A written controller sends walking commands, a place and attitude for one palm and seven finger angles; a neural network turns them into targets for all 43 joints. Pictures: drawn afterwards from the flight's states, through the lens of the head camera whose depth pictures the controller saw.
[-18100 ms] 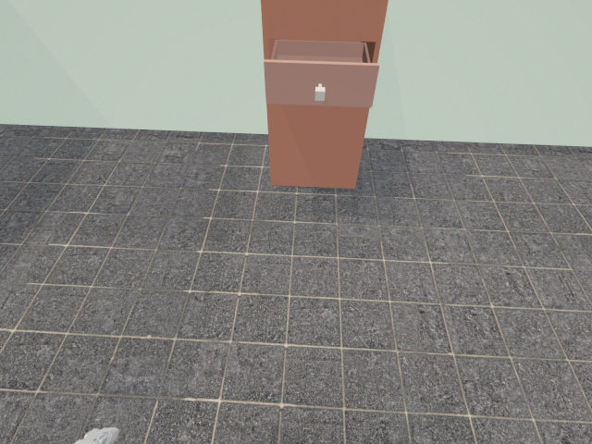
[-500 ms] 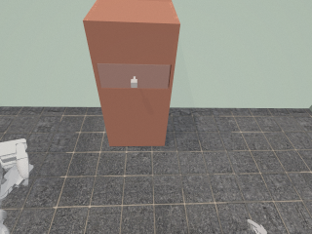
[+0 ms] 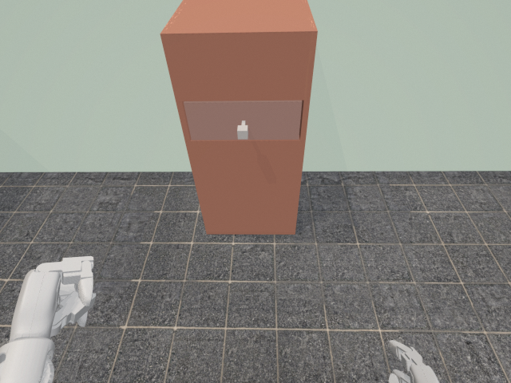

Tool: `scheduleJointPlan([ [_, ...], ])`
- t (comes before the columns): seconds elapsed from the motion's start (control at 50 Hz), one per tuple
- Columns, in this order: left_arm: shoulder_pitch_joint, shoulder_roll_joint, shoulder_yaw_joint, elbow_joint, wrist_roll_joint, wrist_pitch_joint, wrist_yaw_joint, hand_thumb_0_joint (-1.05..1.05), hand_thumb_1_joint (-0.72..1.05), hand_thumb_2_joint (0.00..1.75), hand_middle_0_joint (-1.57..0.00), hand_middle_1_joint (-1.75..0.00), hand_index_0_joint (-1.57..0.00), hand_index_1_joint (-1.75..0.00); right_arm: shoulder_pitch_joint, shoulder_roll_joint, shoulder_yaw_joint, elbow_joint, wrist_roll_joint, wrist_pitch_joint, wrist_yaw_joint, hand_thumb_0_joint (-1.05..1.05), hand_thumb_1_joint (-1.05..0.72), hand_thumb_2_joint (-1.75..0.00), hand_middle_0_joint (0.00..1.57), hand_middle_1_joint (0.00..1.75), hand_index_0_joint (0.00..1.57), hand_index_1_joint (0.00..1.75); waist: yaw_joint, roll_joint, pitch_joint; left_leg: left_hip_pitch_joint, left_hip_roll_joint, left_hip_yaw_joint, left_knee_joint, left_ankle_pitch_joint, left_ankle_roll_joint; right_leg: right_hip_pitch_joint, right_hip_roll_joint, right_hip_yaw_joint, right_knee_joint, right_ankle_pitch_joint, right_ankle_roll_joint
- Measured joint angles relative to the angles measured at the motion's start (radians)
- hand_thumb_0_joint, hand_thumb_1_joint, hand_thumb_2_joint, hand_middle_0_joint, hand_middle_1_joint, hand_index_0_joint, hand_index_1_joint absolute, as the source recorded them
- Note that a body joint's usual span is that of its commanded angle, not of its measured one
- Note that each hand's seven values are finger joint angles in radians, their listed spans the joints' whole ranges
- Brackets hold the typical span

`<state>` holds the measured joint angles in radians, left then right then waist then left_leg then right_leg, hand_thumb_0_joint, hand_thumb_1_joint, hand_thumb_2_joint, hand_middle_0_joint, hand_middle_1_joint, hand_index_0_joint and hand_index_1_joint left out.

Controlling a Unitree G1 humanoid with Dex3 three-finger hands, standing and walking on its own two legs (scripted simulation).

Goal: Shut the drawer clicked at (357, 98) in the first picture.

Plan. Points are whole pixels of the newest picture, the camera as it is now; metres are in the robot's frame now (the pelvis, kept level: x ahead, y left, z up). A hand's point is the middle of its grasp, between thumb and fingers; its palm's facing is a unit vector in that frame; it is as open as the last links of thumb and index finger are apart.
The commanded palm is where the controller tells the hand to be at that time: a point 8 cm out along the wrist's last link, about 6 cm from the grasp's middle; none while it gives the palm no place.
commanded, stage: let the arm hang, fingers relaxed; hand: left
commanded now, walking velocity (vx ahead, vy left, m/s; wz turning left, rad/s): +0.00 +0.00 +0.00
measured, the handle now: (243, 128) +0.90 +0.12 -0.11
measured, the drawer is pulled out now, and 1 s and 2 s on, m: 0.00 0.00 0.00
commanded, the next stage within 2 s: look to check the result in 1.02 s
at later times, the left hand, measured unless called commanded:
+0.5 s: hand out of the picture -0.06 +0.21 -0.16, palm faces +0.02 -0.97 -0.25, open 5.3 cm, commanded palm none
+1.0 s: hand out of the picture +0.05 +0.18 -0.16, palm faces +0.00 -0.98 -0.21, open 7.3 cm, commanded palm none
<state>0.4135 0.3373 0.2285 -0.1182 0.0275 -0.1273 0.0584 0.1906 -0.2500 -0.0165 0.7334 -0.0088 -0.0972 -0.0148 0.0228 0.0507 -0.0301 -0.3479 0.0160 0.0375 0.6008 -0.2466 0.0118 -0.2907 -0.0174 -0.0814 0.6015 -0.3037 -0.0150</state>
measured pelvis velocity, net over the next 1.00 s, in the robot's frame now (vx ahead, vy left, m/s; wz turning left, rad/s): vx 0.01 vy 0.00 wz -0.02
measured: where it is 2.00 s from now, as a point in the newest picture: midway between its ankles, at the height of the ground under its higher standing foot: outside the picture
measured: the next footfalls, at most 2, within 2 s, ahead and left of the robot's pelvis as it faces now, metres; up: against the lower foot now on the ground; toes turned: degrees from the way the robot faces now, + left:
none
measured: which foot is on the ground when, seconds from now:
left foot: down 0.00-1.00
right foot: down 0.00-1.00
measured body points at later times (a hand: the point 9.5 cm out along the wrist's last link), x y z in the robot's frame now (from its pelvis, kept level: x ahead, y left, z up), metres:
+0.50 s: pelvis +0.00 +0.01 +0.01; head +0.03 +0.01 +0.46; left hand -0.06 +0.26 -0.14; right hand -0.02 -0.22 -0.14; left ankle +0.04 +0.11 -0.73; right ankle +0.01 -0.11 -0.73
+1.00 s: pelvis +0.01 +0.00 +0.02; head +0.03 +0.00 +0.47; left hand +0.05 +0.23 -0.14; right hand +0.00 -0.22 -0.15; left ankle +0.04 +0.11 -0.73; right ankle +0.01 -0.11 -0.73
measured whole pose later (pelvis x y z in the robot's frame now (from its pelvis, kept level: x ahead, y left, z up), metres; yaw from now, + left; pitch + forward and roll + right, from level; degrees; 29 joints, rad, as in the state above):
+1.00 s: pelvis +0.01 +0.00 +0.02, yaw -1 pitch -2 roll +0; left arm 0.20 0.16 0.02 1.13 0.02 -0.01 0.03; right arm 0.26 -0.15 -0.01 1.13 -0.02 0.00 -0.03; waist -0.01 0.02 0.06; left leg -0.21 0.01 0.06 0.40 -0.17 0.01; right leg -0.16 -0.01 -0.06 0.41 -0.22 -0.01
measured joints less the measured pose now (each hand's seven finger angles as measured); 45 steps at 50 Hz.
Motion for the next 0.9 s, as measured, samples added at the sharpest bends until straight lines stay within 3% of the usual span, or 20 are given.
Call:
scheduleJointPlan([
  [0.06, -0.117, -0.056, -0.098, 0.403, 0.012, 0.112, -0.035, 0.0, 0.9, 0.9, -1.34, -1.54, -1.35, -1.54, -0.04, -0.001, 0.003, 0.048, -0.01, 0.058, 0.015, 0.01, -0.9, -0.9, 0.2, 0.3, 0.2, 0.3, -0.016, 0.005, 0.002, -0.008, -0.012, -0.003, 0.023, -0.01, 0.006, -0.01, -0.013, -0.003, 0.033, -0.018, 0.001],
  [0.12, -0.16, -0.11, -0.17, 0.706, 0.012, 0.171, -0.046, 0.0, 0.9, 0.9, -1.26, -1.47, -1.27, -1.47, -0.045, 0.025, 0.017, 0.08, -0.018, 0.088, 0.019, 0.01, -0.9, -0.9, 0.2, 0.3, 0.2, 0.3, -0.037, -0.032, 0.032, 0.017, -0.017, 0.0, 0.011, -0.007, 0.007, 0.01, -0.018, 0.0, 0.031, -0.02, 0.004],
  [0.18, -0.158, -0.158, -0.208, 0.905, 0.017, 0.18, -0.025, 0.01, 0.9, 0.9, -1.16, -1.39, -1.17, -1.37, -0.026, 0.05, 0.028, 0.127, -0.019, 0.102, 0.015, 0.01, -0.9, -0.9, 0.2, 0.3, 0.2, 0.3, -0.042, -0.066, 0.064, 0.042, -0.009, -0.003, -0.026, 0.011, 0.006, 0.042, -0.007, -0.003, -0.022, 0.008, 0.004],
  [0.28, -0.134, -0.115, -0.2, 1.077, 0.001, 0.159, -0.033, 0.01, 0.9, 0.9, -0.99, -1.25, -0.99, -1.18, 0.033, 0.077, 0.027, 0.227, -0.016, 0.124, 0.005, 0.01, -0.9, -0.9, 0.2, 0.3, 0.2, 0.3, -0.016, -0.075, 0.097, 0.059, 0.003, -0.016, -0.096, 0.054, 0.003, 0.081, 0.011, -0.017, -0.134, 0.071, -0.001],
  [0.4, -0.085, -0.111, -0.208, 1.212, -0.007, 0.149, -0.041, 0.01, 0.9, 0.9, -0.76, -0.96, -0.76, -0.93, 0.09, 0.075, 0.013, 0.322, -0.009, 0.129, -0.005, 0.01, -0.91, -0.9, 0.2, 0.3, 0.2, 0.3, -0.007, -0.048, 0.115, 0.084, -0.008, -0.008, -0.151, 0.079, 0.012, 0.103, 0.003, -0.01, -0.186, 0.098, 0.008],
  [0.62, -0.116, -0.143, -0.214, 1.288, -0.01, 0.135, -0.035, 0.0, 0.91, 0.9, -0.35, -0.48, -0.35, -0.48, 0.105, 0.087, 0.007, 0.389, -0.005, 0.115, -0.011, 0.01, -0.9, -0.9, 0.2, 0.3, 0.2, 0.3, -0.018, -0.027, 0.108, 0.118, -0.019, 0.014, -0.186, 0.089, 0.02, 0.114, -0.009, 0.011, -0.187, 0.096, 0.014],
  [0.9, -0.211, -0.181, -0.212, 1.251, -0.008, 0.118, -0.029, 0.0, 0.91, 0.9, -0.2, -0.31, -0.21, -0.31, 0.073, 0.105, 0.004, 0.391, -0.009, 0.102, -0.014, 0.01, -0.91, -0.9, 0.2, 0.3, 0.2, 0.3, -0.035, -0.033, 0.08, 0.135, -0.013, 0.019, -0.195, 0.081, 0.009, 0.121, -0.003, 0.017, -0.183, 0.083, 0.008],
])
